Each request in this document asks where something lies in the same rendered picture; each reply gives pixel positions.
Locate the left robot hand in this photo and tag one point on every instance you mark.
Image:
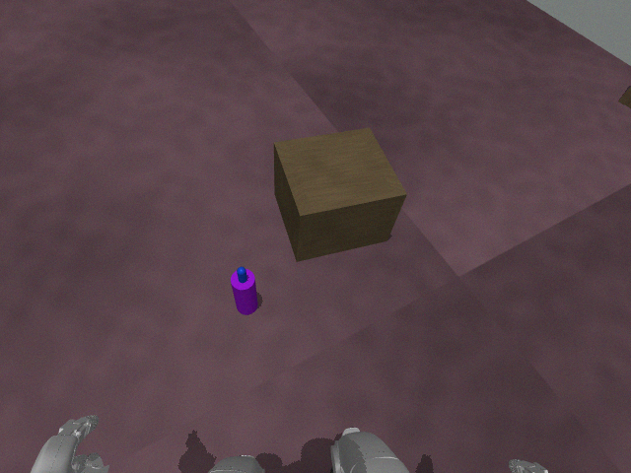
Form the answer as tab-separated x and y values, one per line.
58	453

